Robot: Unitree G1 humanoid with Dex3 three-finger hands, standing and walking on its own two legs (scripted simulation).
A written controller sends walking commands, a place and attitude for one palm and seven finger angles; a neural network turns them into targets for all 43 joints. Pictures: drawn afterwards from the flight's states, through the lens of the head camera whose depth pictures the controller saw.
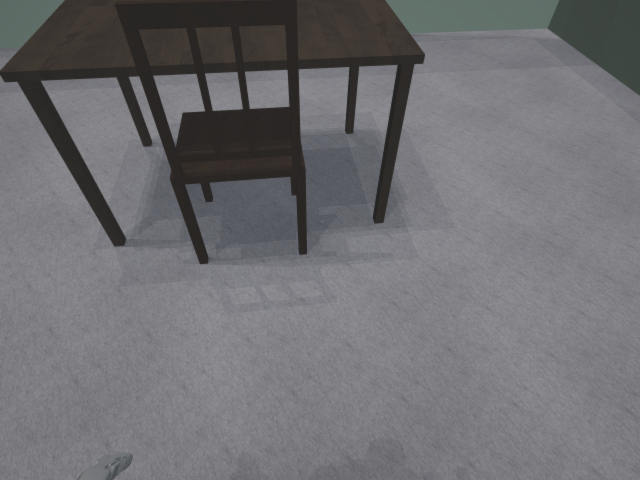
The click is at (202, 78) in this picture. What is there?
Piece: chair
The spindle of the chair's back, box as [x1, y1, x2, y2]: [186, 28, 220, 152]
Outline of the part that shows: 186,28 214,151 220,152 195,29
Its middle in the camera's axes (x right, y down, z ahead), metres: -0.32 -0.39 +1.06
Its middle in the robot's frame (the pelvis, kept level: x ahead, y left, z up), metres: +1.04 +0.36 -0.06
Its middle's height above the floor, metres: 0.71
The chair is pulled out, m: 0.00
